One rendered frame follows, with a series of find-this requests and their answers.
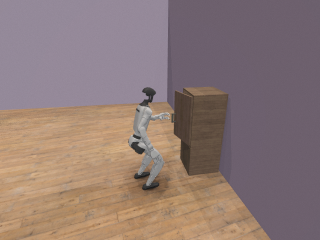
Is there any robot right forearm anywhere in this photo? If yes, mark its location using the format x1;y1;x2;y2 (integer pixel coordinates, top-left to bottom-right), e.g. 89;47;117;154
139;127;154;151

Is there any left robot foot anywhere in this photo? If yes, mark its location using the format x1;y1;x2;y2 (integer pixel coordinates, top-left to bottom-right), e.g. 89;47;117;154
134;171;150;179

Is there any handle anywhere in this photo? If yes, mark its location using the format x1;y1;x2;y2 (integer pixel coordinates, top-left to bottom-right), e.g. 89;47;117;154
171;113;176;123

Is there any cupboard door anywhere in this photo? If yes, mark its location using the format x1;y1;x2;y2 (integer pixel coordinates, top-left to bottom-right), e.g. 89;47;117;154
173;90;193;146

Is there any right robot hand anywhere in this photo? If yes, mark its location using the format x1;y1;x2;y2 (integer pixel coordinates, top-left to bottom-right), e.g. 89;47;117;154
149;149;162;165

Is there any robot right thigh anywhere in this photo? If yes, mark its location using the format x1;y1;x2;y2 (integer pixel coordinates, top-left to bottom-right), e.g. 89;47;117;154
133;142;164;161

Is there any robot right upper arm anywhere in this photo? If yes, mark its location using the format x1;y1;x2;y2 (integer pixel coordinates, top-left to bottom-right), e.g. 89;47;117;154
137;107;153;133

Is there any robot left forearm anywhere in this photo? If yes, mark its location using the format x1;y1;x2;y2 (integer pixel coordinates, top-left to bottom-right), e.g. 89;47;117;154
150;115;160;121

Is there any left robot hand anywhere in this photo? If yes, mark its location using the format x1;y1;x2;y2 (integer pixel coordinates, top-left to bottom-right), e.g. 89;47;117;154
159;112;170;121

